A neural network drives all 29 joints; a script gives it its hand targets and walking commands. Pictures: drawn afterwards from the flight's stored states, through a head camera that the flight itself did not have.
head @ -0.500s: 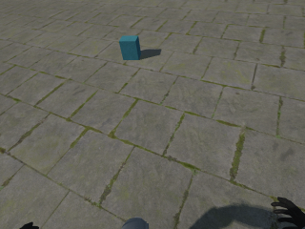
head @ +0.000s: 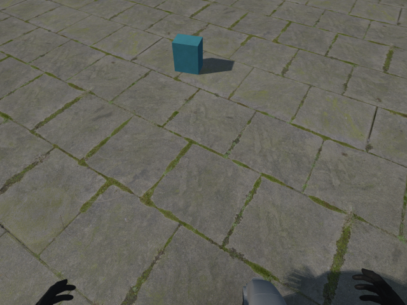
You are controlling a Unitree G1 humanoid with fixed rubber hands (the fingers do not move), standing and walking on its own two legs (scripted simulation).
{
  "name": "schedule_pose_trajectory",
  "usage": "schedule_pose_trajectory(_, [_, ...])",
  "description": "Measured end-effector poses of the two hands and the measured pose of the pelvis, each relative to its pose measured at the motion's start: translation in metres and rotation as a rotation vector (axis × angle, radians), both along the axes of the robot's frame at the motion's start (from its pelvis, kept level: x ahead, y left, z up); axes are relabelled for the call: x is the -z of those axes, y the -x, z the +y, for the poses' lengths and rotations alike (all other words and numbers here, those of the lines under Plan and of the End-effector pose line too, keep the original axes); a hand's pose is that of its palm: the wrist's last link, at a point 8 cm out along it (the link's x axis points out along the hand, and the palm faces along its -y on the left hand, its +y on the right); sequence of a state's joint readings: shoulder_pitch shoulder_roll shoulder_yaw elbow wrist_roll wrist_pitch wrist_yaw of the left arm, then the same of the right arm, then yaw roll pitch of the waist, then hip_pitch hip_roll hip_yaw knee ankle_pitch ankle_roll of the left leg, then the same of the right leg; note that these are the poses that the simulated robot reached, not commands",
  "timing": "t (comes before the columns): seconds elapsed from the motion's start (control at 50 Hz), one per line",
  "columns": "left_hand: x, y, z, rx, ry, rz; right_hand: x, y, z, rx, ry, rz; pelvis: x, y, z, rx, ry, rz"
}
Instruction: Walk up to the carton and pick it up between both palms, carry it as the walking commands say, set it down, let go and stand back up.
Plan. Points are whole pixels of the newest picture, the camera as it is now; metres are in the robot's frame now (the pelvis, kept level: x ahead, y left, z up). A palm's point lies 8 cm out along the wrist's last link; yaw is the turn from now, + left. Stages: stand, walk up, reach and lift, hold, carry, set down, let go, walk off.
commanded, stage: walk up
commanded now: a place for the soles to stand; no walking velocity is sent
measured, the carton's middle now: (188, 54) +1.96 +0.04 -0.65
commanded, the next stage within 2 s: none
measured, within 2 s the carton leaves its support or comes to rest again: neither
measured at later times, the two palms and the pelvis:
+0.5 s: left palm (53, 229) +0.29 +0.35 -0.07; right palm (310, 139) +0.51 -0.31 -0.06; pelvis +0.30 -0.02 -0.01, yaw +5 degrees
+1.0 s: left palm (97, 100) +0.72 +0.33 -0.06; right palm (307, 122) +0.62 -0.35 -0.11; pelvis +0.57 -0.01 -0.02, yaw +2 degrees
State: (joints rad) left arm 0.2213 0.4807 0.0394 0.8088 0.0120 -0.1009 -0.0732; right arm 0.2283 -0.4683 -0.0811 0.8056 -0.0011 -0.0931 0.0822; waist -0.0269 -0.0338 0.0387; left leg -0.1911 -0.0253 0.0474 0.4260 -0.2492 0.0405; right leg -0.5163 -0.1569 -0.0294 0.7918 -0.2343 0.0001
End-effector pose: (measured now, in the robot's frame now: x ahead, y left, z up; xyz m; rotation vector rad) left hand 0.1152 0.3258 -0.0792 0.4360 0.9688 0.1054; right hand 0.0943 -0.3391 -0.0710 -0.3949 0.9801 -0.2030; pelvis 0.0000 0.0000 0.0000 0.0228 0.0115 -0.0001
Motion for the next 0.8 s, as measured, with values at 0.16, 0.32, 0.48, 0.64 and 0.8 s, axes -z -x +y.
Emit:
schedule_pose_trajectory(0.16, [-0.016, -0.161, -0.021, 0.048, -0.076, -0.146, 0.032, -0.057, -0.055, 0.058, 0.035, 0.09, 0.024, -0.109, -0.033, -0.02, 0.002, -0.016])
schedule_pose_trajectory(0.32, [-0.031, -0.169, -0.01, -0.11, -0.104, -0.098, 0.026, -0.224, -0.026, -0.113, -0.037, 0.023, 0.006, -0.195, -0.039, -0.072, 0.053, -0.018])
schedule_pose_trajectory(0.48, [-0.01, -0.172, 0.017, -0.234, -0.079, 0.072, -0.006, -0.397, 0.02, -0.247, -0.05, -0.097, 0.003, -0.288, -0.021, -0.082, 0.058, -0.021])
schedule_pose_trajectory(0.64, [0.024, -0.278, 0.029, -0.205, -0.015, 0.101, -0.018, -0.486, 0.04, -0.189, 0.02, -0.18, 0.013, -0.38, 0.01, -0.063, 0.03, -0.023])
schedule_pose_trajectory(0.8, [0.011, -0.429, 0.018, -0.064, 0.024, 0.037, -0.012, -0.468, 0.012, -0.051, 0.052, -0.022, 0.001, -0.459, 0.015, -0.039, 0.004, -0.017])
